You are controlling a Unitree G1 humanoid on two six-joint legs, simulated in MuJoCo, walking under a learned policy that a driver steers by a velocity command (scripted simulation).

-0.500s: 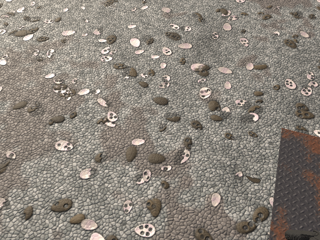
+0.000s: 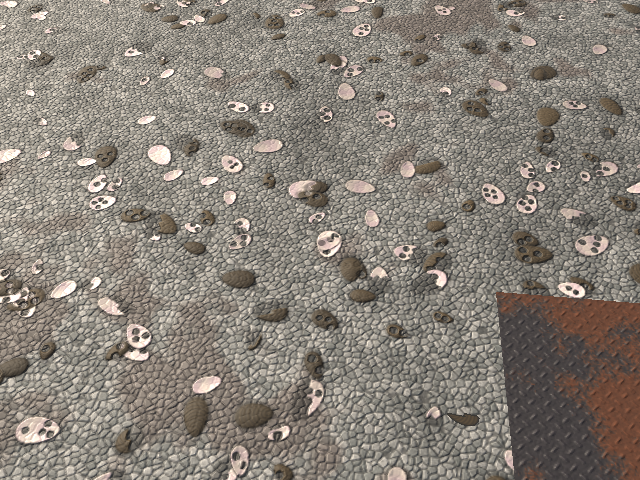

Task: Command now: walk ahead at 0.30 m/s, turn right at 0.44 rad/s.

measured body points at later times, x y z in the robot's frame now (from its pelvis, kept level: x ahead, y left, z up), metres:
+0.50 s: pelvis +0.21 -0.07 +0.00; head +0.24 -0.10 +0.44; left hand +0.31 +0.21 -0.11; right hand +0.37 -0.37 -0.09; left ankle +0.41 +0.02 -0.71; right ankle +0.06 -0.15 -0.74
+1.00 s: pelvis +0.46 -0.16 -0.01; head +0.48 -0.18 +0.44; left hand +0.77 -0.08 -0.08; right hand +0.31 -0.41 -0.14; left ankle +0.43 +0.00 -0.74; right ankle +0.52 -0.36 -0.72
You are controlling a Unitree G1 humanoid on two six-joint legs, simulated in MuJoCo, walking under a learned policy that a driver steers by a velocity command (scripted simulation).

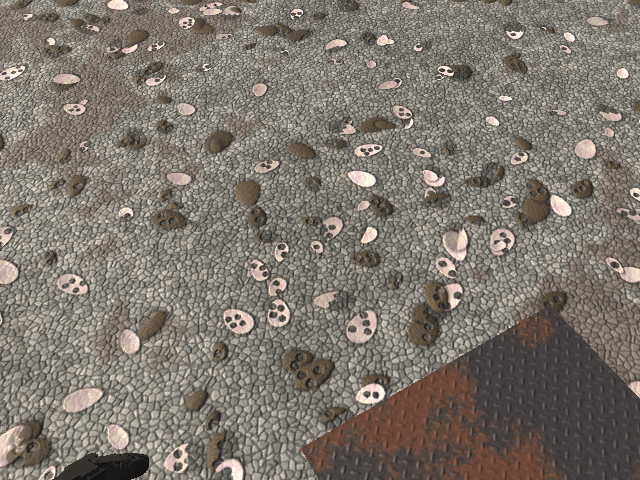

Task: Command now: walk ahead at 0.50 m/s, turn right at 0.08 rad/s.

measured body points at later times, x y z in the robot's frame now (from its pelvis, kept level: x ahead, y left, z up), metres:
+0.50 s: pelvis +0.18 -0.02 +0.00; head +0.21 +0.00 +0.45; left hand +0.24 +0.28 -0.12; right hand +0.39 -0.25 -0.10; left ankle +0.23 +0.10 -0.72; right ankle +0.17 -0.14 -0.74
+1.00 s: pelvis +0.23 -0.02 -0.01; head +0.26 +0.00 +0.44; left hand +0.22 +0.31 -0.10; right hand +0.51 -0.19 -0.10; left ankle +0.22 +0.10 -0.74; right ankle +0.30 -0.12 -0.74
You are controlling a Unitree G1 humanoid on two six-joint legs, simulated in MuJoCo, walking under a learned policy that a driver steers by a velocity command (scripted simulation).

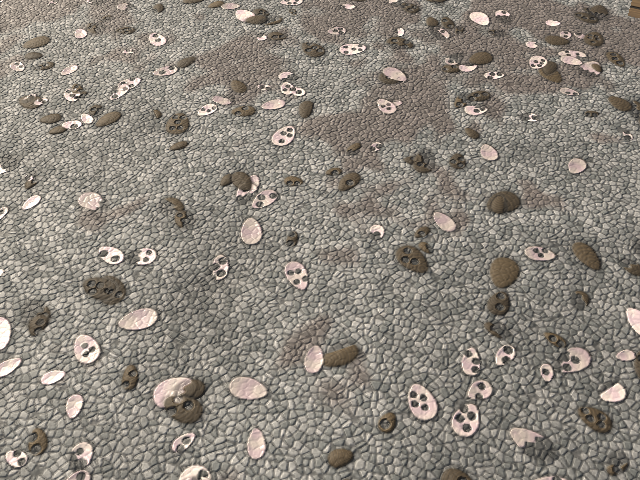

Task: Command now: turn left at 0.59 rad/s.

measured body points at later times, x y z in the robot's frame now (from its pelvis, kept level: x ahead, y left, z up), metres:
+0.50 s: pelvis +0.00 +0.02 +0.01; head +0.01 +0.04 +0.46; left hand +0.07 +0.30 -0.12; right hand +0.18 -0.21 -0.09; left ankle -0.02 +0.13 -0.73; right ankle +0.01 -0.13 -0.73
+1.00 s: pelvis +0.01 +0.02 +0.00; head +0.01 +0.03 +0.45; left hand +0.03 +0.31 -0.14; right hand +0.12 -0.23 -0.13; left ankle -0.03 +0.13 -0.73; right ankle +0.01 -0.12 -0.73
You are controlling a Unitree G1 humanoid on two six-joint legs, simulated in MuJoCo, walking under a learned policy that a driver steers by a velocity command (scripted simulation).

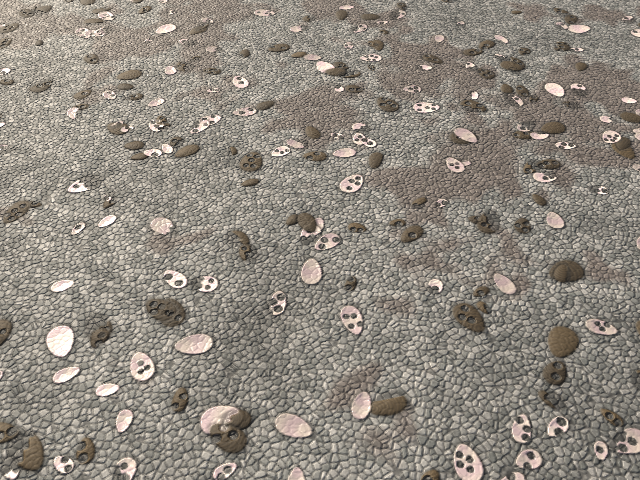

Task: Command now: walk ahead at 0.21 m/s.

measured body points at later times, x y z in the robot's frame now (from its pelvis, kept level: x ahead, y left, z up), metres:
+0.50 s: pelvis +0.18 -0.04 +0.00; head +0.21 -0.05 +0.45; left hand +0.08 +0.21 -0.13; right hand +0.41 -0.26 -0.10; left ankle +0.37 +0.10 -0.70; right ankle +0.02 -0.13 -0.74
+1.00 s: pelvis +0.47 -0.02 +0.00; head +0.49 -0.04 +0.45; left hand +0.67 +0.21 -0.10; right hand +0.45 -0.29 -0.14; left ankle +0.39 +0.08 -0.74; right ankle +0.64 -0.20 -0.68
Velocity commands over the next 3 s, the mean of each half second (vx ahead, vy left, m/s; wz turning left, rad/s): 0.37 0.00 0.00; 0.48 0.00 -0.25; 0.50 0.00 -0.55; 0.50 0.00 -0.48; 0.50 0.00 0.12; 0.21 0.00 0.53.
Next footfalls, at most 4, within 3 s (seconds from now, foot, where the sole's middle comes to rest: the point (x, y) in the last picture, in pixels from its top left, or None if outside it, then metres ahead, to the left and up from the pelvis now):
0.60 left None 0.43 0.08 -0.77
1.14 right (421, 407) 0.71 -0.19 -0.77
1.62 left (375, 289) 1.04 -0.10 -0.77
2.12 right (517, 276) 1.09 -0.49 -0.77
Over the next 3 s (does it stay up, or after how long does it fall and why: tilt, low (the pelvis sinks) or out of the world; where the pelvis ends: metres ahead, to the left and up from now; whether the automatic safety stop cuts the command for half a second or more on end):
stays up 1.36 -0.51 0.00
